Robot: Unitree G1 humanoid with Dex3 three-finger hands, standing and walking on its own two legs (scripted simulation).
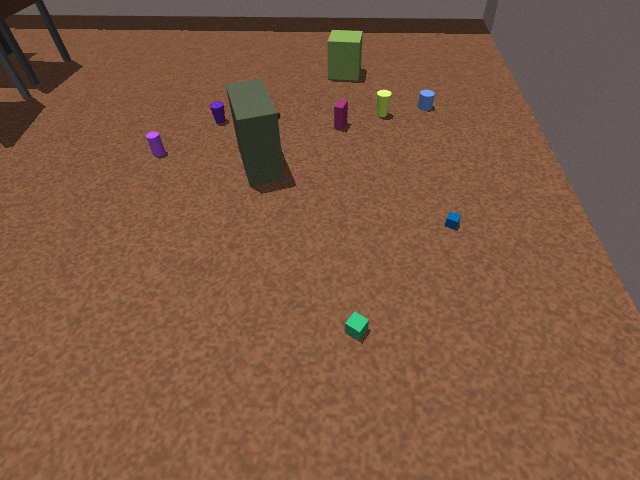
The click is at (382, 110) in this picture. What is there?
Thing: tapered cup
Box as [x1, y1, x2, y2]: [377, 90, 391, 116]
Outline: 379,90 377,92 377,114 379,116 385,116 391,93 387,90
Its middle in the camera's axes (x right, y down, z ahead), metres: +0.36 -0.80 +2.35
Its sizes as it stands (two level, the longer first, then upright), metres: 0.086 0.086 0.137
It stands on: the floor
